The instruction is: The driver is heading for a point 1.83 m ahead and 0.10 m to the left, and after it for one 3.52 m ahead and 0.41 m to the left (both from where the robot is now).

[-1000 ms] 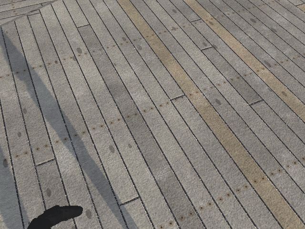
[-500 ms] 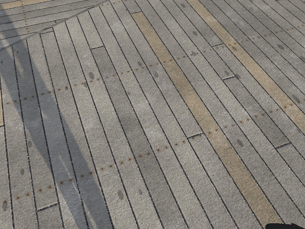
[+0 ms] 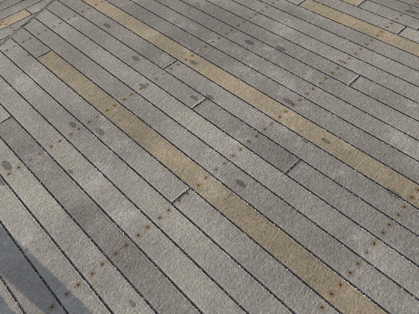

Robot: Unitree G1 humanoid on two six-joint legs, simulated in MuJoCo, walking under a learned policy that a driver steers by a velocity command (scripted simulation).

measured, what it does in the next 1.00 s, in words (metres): steps on the spot: left foot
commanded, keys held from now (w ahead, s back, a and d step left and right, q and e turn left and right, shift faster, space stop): e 0.14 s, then no key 0.86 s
